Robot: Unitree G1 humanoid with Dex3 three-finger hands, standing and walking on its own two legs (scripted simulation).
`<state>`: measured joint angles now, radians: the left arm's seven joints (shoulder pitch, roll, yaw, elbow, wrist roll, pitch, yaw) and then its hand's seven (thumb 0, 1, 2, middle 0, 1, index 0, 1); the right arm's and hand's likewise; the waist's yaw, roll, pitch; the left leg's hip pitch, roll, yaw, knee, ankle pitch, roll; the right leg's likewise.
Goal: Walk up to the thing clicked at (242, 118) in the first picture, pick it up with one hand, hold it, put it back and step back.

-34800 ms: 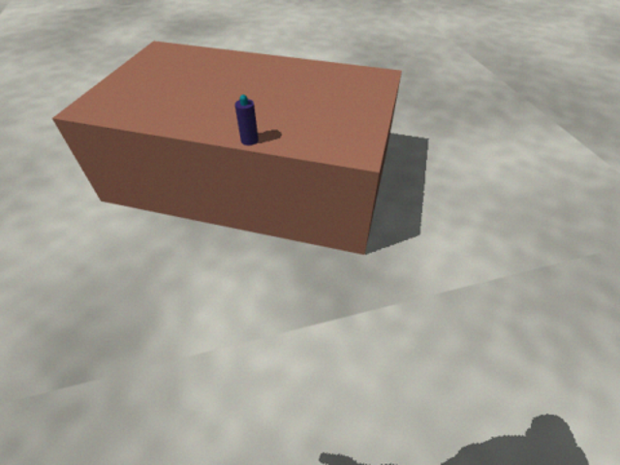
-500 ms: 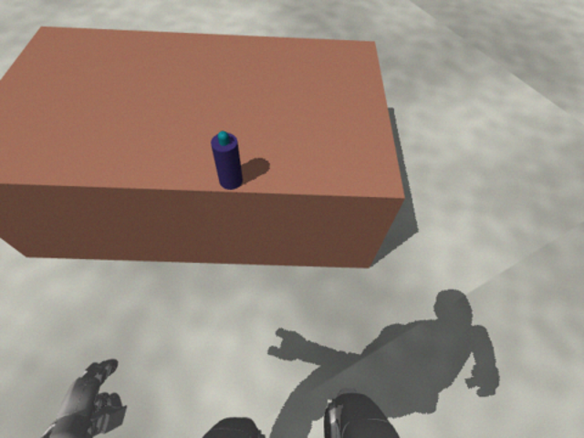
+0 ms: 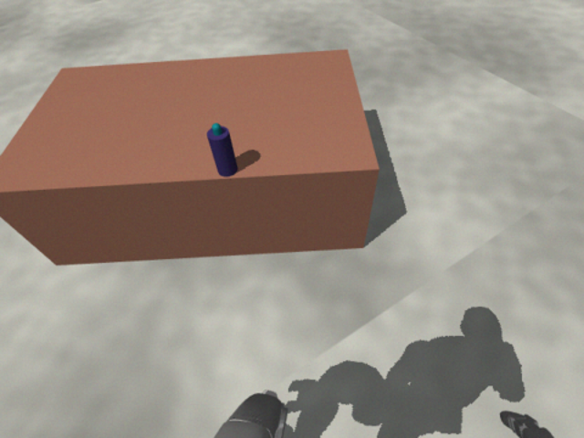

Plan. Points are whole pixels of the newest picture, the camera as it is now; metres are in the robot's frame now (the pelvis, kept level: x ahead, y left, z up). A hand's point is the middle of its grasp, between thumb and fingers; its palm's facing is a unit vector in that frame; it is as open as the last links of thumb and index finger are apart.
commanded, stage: step back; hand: left
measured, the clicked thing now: (222, 148) +0.88 +0.31 -0.22
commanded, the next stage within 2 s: stand in 1.42 s
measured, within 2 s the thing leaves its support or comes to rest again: neither
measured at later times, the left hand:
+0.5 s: hand out of the picture -0.08 +0.25 -0.16, palm faces +0.04 -0.94 -0.33, open 7.4 cm
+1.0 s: hand out of the picture -0.08 +0.29 -0.14, palm faces +0.03 -0.92 -0.38, open 7.4 cm
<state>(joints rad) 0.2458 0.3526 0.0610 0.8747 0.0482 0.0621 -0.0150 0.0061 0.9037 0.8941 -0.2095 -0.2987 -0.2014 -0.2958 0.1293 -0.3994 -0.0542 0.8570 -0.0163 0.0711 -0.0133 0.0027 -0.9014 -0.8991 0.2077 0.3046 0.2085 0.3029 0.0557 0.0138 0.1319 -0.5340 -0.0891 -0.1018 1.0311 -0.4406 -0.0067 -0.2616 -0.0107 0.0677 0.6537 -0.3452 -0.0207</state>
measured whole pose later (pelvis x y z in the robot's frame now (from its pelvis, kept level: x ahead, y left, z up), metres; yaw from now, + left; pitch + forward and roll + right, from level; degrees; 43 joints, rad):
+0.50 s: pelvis -0.14 -0.01 +0.00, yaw +3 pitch -2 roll +0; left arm 0.21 0.38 0.05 0.90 0.03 0.05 -0.02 0.01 0.90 0.89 -0.21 -0.30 -0.20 -0.30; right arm 0.17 -0.36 -0.04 0.88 -0.05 0.00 0.00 0.00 -0.90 -0.90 0.21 0.31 0.21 0.30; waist 0.02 -0.05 0.09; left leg -0.32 0.01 0.02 0.61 -0.27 0.02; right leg -0.24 0.00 0.08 0.72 -0.48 0.00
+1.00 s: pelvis -0.13 +0.00 +0.01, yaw +3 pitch -2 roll +0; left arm 0.19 0.42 0.05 0.97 0.02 0.00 -0.01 0.01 0.91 0.89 -0.21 -0.30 -0.20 -0.30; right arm 0.22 -0.34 -0.05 0.97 -0.05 -0.04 0.02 0.00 -0.90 -0.90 0.21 0.31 0.21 0.30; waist 0.00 -0.03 0.09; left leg -0.23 -0.01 0.03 0.53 -0.27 0.02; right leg -0.32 -0.04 0.01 0.76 -0.47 -0.03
